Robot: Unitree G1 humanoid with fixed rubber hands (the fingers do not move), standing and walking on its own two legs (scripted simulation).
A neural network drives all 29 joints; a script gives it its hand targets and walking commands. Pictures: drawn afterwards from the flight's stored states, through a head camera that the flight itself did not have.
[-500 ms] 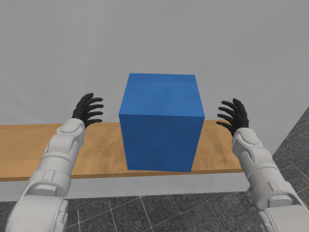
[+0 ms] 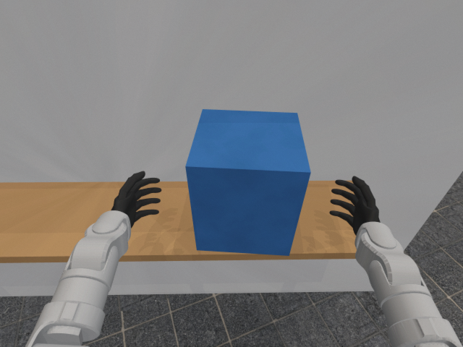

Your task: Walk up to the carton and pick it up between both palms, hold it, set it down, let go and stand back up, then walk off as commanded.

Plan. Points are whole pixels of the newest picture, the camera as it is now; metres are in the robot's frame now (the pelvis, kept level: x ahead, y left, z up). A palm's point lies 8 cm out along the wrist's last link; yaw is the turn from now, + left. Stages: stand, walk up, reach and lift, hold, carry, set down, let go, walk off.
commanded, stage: set down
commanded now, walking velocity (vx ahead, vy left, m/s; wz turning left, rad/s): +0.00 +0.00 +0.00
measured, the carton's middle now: (246, 182) +0.47 -0.03 +0.05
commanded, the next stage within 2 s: let go in 1.24 s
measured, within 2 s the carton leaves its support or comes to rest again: neither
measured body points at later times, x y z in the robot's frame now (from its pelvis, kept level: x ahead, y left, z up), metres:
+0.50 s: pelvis +0.03 +0.00 +0.00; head +0.01 +0.01 +0.45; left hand +0.29 +0.21 +0.02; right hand +0.27 -0.23 +0.02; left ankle +0.03 +0.13 -0.75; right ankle +0.05 -0.14 -0.75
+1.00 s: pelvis +0.04 +0.00 +0.00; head +0.05 +0.01 +0.45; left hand +0.26 +0.23 -0.02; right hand +0.27 -0.23 -0.01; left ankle +0.03 +0.13 -0.75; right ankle +0.05 -0.14 -0.75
